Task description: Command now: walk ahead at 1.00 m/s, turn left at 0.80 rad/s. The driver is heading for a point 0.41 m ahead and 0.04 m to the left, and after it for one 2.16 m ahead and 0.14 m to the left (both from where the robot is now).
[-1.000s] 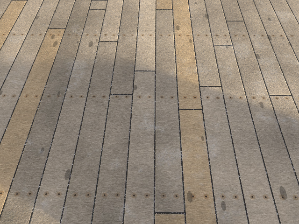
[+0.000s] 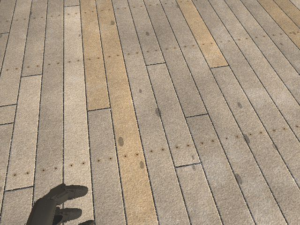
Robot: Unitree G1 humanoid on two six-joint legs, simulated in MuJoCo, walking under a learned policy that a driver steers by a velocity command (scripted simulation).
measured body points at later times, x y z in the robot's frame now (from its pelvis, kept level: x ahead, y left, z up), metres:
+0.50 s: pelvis +0.39 +0.05 +0.00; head +0.44 +0.07 +0.44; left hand +0.38 +0.31 -0.14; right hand +0.62 -0.12 -0.12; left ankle +0.47 +0.11 -0.72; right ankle +0.36 -0.12 -0.61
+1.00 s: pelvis +0.51 +0.02 +0.02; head +0.55 +0.00 +0.46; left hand +0.64 +0.31 -0.08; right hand +0.65 -0.25 -0.10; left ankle +0.50 +0.16 -0.64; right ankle +0.55 -0.04 -0.72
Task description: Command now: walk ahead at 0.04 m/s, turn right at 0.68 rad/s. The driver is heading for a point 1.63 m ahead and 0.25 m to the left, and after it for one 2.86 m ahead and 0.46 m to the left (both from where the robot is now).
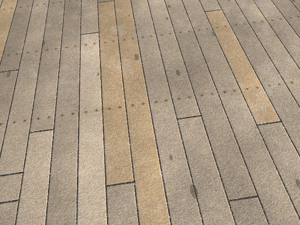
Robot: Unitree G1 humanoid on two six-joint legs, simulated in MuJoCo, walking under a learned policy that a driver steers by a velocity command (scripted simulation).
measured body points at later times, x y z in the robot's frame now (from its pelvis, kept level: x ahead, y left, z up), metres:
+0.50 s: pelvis +0.04 +0.03 +0.01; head +0.04 +0.06 +0.46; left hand +0.17 +0.31 -0.09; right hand +0.10 -0.25 -0.10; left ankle +0.00 +0.12 -0.73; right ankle +0.05 -0.09 -0.68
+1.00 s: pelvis +0.26 +0.07 +0.01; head +0.28 +0.06 +0.45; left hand +0.11 +0.31 -0.11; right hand +0.55 -0.07 -0.07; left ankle +0.32 +0.24 -0.68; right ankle +0.17 -0.08 -0.73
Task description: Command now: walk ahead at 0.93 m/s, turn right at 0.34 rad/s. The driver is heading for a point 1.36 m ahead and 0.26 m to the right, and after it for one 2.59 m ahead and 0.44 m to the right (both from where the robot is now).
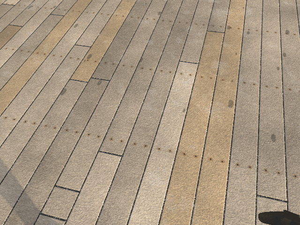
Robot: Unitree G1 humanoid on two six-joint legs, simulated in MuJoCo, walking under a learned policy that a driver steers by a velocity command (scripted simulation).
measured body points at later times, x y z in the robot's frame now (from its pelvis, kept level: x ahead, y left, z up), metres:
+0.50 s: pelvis +0.40 -0.01 -0.03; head +0.43 -0.03 +0.42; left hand +0.72 +0.12 -0.08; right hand +0.25 -0.25 -0.16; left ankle +0.23 +0.15 -0.74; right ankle +0.57 -0.16 -0.69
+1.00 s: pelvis +0.84 -0.20 -0.03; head +0.88 -0.21 +0.42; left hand +0.90 +0.06 -0.16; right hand +0.93 -0.48 -0.14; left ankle +1.05 -0.21 -0.71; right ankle +0.60 -0.15 -0.72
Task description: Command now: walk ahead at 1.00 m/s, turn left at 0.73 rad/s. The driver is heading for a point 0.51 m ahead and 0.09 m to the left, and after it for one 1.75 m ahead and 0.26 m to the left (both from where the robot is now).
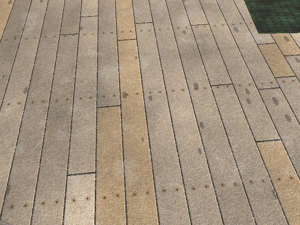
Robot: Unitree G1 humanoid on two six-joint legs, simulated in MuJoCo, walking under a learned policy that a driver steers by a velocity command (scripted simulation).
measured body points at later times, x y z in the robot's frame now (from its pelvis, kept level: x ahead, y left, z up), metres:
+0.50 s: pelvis +0.48 +0.02 +0.00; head +0.53 +0.04 +0.45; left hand +0.62 +0.30 -0.08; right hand +0.58 -0.27 -0.11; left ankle +0.24 +0.04 -0.61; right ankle +0.65 -0.04 -0.71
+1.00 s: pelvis +0.60 +0.07 +0.03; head +0.63 +0.10 +0.48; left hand +0.66 +0.38 -0.10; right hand +0.80 -0.16 -0.06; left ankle +0.65 +0.18 -0.71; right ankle +0.60 -0.04 -0.63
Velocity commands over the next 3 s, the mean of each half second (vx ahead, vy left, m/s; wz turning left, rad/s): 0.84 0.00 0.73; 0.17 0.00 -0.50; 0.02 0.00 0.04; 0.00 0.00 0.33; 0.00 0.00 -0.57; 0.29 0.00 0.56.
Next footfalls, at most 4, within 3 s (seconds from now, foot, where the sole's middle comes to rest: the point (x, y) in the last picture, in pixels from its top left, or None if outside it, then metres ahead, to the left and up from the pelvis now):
0.04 left None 0.23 0.03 -0.75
0.44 right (166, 172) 0.69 -0.02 -0.75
0.86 left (122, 172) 0.69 0.18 -0.75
1.22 right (172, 187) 0.62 -0.05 -0.75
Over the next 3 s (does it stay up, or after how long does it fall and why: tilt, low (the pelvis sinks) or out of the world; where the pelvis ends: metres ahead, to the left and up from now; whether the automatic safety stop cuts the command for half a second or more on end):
stays up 0.66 0.12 0.03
